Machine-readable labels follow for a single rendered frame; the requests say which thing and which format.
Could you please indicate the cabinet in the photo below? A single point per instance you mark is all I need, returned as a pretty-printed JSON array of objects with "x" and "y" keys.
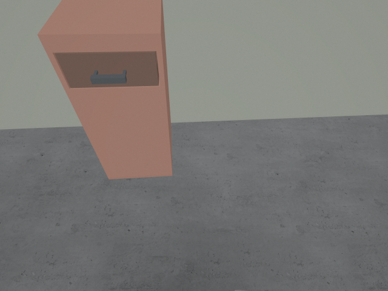
[{"x": 128, "y": 127}]

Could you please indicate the handle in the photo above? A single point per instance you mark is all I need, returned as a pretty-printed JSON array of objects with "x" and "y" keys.
[{"x": 109, "y": 79}]

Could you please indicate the drawer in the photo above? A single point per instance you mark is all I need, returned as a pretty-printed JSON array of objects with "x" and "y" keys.
[{"x": 141, "y": 67}]

